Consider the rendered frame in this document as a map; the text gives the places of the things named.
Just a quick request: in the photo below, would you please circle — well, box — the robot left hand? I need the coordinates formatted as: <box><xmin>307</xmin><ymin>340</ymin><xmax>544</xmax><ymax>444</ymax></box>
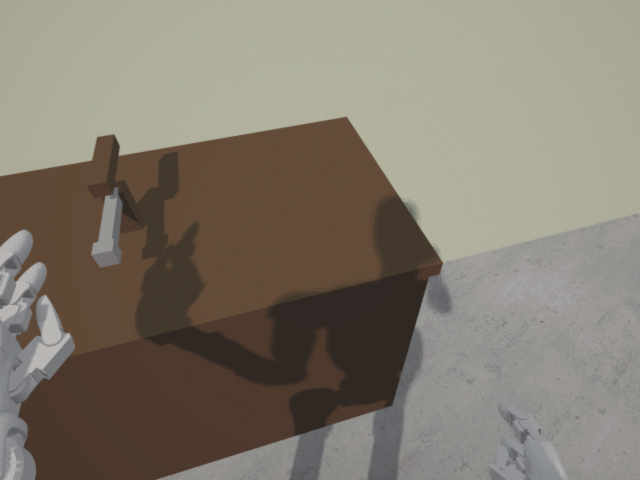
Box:
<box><xmin>0</xmin><ymin>230</ymin><xmax>75</xmax><ymax>417</ymax></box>

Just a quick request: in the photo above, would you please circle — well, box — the robot right hand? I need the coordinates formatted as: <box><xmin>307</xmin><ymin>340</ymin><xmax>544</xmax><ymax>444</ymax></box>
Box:
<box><xmin>489</xmin><ymin>401</ymin><xmax>568</xmax><ymax>480</ymax></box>

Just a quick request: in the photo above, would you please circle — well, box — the tap lever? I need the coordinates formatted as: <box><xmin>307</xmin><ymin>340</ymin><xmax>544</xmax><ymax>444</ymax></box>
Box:
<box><xmin>91</xmin><ymin>187</ymin><xmax>123</xmax><ymax>268</ymax></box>

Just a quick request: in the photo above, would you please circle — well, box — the left robot forearm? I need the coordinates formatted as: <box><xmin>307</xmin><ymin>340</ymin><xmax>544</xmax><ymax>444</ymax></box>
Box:
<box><xmin>0</xmin><ymin>413</ymin><xmax>36</xmax><ymax>480</ymax></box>

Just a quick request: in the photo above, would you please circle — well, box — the counter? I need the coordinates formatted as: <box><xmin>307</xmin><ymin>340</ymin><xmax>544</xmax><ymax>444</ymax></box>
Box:
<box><xmin>0</xmin><ymin>117</ymin><xmax>443</xmax><ymax>480</ymax></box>

